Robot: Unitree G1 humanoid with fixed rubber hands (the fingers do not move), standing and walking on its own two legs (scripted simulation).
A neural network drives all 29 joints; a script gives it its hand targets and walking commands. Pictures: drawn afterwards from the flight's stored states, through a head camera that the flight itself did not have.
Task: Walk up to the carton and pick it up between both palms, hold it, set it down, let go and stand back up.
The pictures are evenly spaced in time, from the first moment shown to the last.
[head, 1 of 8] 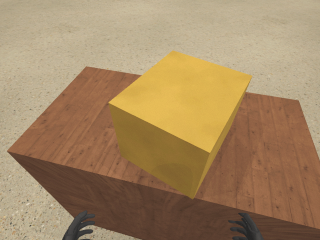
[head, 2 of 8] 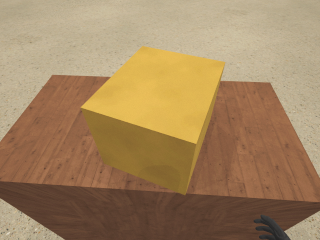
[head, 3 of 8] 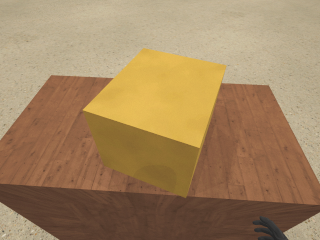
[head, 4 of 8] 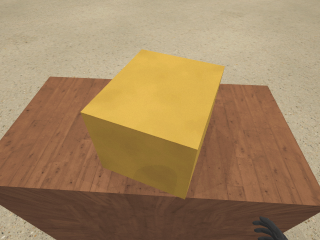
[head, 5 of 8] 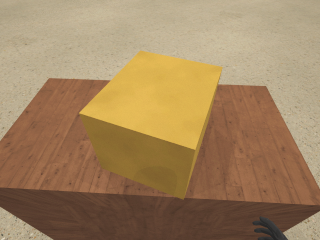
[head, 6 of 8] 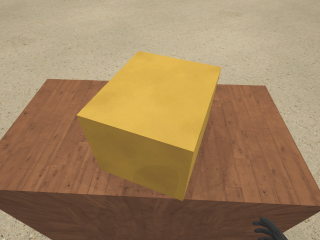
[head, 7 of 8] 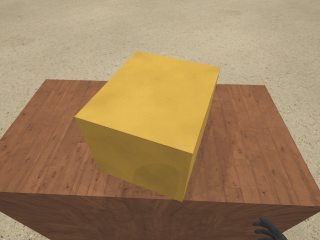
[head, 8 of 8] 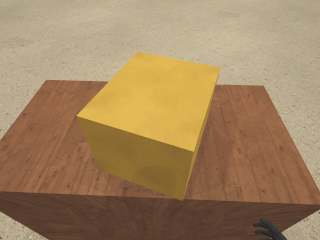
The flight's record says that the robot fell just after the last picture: no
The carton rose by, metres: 0.00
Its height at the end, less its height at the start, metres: +0.00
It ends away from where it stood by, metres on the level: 0.00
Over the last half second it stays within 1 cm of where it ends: yes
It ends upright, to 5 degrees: yes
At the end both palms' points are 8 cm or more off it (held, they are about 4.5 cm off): yes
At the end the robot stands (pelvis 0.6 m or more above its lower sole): yes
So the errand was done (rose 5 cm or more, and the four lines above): no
